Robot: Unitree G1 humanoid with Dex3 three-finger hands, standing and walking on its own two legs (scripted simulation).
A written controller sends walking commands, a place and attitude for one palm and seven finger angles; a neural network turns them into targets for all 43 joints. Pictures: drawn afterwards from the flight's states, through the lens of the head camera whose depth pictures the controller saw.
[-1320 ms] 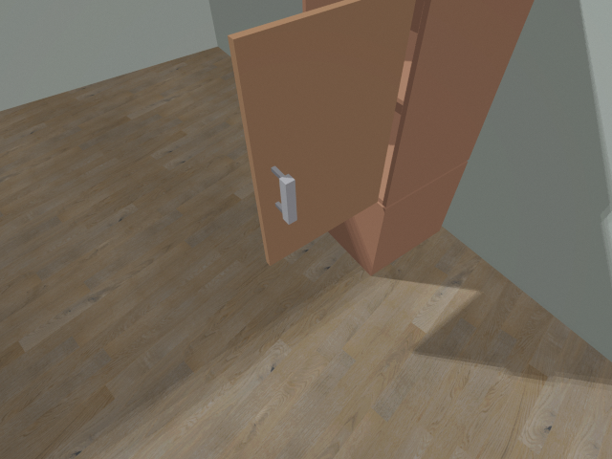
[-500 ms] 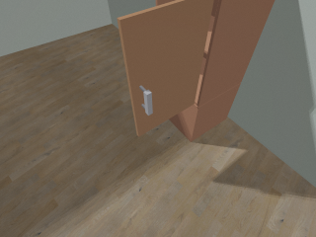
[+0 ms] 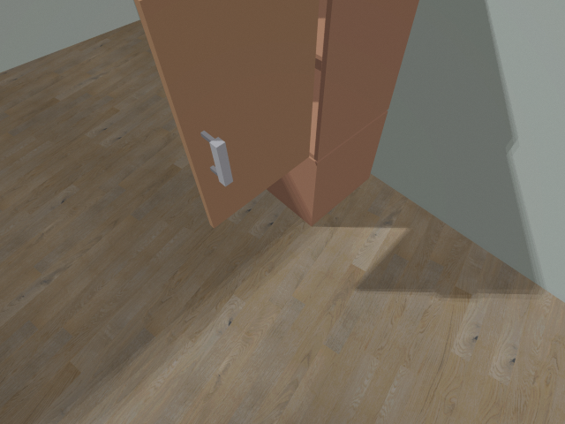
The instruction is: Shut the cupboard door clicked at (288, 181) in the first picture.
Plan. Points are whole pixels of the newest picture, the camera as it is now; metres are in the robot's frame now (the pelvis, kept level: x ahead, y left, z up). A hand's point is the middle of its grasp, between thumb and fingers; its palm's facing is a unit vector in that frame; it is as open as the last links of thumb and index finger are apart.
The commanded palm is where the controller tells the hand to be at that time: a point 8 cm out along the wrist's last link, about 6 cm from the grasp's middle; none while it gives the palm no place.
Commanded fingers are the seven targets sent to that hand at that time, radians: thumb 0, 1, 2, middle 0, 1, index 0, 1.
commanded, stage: walk to a spot facing it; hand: left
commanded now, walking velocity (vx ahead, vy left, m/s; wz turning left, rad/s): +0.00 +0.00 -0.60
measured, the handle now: (216, 158) +0.63 +0.20 -0.07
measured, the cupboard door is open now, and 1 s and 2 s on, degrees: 91 91 91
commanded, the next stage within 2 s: none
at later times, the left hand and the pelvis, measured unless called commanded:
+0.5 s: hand out of the picture +0.08 +0.18 -0.16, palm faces -0.18 -0.95 -0.25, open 7.4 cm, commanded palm none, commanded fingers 0.00 0.90 0.90 -0.20 -0.30 -0.20 -0.30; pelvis -0.01 -0.01 +0.01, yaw -15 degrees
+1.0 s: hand (243, 381) +0.20 +0.09 -0.15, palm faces -0.54 -0.79 -0.30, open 7.4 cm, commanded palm none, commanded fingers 0.00 0.90 0.90 -0.20 -0.30 -0.20 -0.30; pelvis -0.01 -0.04 +0.00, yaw -33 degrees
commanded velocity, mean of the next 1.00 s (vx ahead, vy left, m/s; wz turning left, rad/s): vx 0.03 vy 0.00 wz -0.60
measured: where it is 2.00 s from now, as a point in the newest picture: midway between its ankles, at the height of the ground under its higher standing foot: outside the picture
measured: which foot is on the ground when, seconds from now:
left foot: down 0.00-0.08, up 0.10-0.54, down 0.56-0.86, up 0.88-1.00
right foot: down 0.00-0.56, up 0.58-0.84, down 0.86-1.00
